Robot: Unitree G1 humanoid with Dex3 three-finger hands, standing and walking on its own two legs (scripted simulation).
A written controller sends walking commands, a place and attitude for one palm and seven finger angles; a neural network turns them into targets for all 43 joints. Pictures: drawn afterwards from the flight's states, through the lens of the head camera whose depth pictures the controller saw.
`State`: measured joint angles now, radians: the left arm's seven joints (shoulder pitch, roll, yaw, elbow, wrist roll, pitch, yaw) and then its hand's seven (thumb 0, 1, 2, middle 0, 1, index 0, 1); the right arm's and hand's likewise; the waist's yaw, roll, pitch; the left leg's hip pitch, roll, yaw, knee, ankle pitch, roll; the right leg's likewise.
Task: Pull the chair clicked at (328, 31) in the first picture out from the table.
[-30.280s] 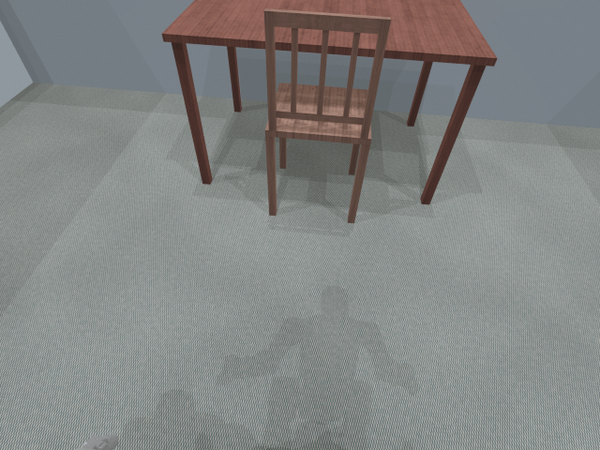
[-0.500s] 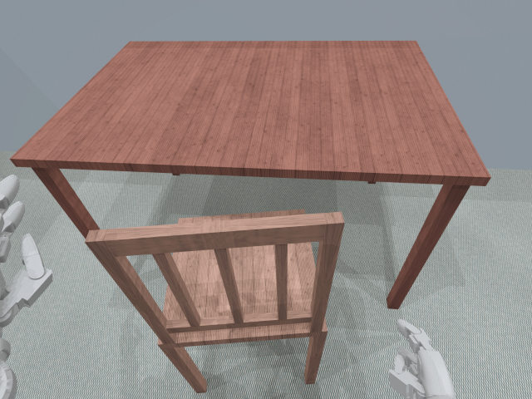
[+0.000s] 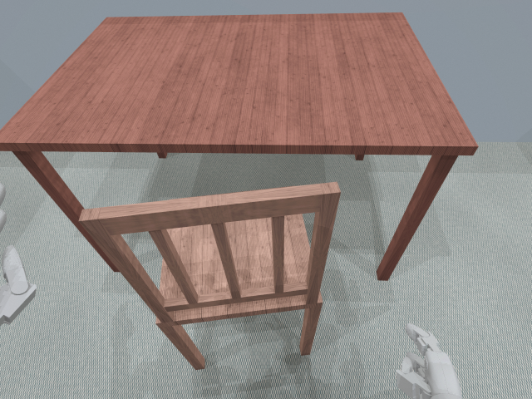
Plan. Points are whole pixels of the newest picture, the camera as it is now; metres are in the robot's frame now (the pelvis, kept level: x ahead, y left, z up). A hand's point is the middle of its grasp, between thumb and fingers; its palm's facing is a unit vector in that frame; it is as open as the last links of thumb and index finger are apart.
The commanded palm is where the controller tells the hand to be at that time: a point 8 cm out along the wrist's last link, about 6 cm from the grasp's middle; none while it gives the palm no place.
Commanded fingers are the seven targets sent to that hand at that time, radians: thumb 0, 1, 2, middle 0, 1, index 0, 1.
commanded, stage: step back with the hand held close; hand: left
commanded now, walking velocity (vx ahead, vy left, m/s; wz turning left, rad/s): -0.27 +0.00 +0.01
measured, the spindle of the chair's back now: (228, 262) +0.36 +0.11 -0.07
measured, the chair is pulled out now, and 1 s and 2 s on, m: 0.15 0.15 0.15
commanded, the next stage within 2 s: stop stepping back and stand still in 1.36 s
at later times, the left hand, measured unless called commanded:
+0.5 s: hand (30, 293) +0.19 +0.26 +0.17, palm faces +0.41 -0.76 -0.51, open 7.4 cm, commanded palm +0.12 +0.30 +0.18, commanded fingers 0.00 0.90 0.90 -0.20 -0.30 -0.20 -0.30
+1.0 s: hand (27, 336) +0.15 +0.25 +0.15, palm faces +0.35 -0.78 -0.51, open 7.4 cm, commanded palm +0.07 +0.30 +0.18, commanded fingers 0.00 0.90 0.90 -0.20 -0.30 -0.20 -0.30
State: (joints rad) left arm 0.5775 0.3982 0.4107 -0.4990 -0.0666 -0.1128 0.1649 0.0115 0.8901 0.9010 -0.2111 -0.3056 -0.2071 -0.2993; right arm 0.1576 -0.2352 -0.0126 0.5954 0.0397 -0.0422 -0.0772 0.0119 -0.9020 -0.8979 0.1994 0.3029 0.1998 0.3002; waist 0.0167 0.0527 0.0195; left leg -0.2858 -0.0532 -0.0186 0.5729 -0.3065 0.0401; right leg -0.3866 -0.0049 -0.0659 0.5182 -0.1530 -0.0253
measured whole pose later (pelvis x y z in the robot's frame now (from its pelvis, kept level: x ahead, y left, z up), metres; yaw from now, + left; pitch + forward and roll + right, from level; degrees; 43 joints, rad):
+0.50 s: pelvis -0.02 +0.00 -0.01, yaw +1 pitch +3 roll -1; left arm 0.57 0.43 0.44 -0.57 -0.05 -0.16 0.18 0.01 0.89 0.90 -0.21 -0.31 -0.21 -0.30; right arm 0.17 -0.23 -0.02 0.59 0.03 -0.05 -0.06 0.01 -0.90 -0.90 0.20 0.30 0.20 0.30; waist -0.01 0.01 0.03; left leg -0.40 -0.05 -0.03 0.66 -0.31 0.04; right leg -0.47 0.00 -0.08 0.54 -0.13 -0.03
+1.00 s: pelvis -0.05 -0.01 +0.00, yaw +3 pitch +4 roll +1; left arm 0.62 0.45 0.45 -0.61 -0.05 -0.18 0.15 0.01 0.89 0.90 -0.21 -0.31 -0.21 -0.30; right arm 0.12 -0.20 -0.03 0.58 0.02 -0.02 -0.06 0.01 -0.90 -0.90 0.20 0.30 0.20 0.30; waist -0.04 -0.08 0.05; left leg -0.38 0.01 -0.01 0.73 -0.44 0.00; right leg -0.46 -0.03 -0.04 0.52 -0.13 -0.02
